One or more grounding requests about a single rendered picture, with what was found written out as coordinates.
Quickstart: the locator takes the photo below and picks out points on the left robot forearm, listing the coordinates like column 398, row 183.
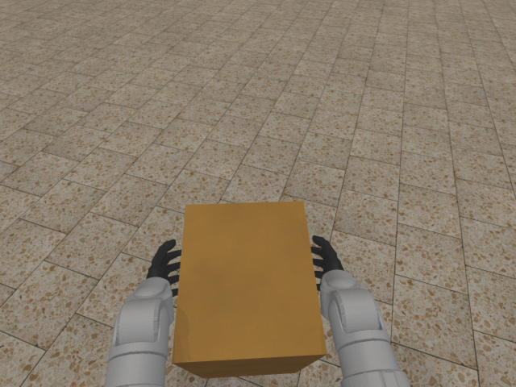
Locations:
column 140, row 340

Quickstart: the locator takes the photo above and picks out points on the right robot hand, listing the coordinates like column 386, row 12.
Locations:
column 330, row 260

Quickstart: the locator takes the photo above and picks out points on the carton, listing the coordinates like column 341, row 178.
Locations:
column 247, row 301

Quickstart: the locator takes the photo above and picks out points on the right robot forearm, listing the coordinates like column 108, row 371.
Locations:
column 360, row 337

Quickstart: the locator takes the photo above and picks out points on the left robot hand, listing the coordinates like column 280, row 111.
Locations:
column 159, row 267

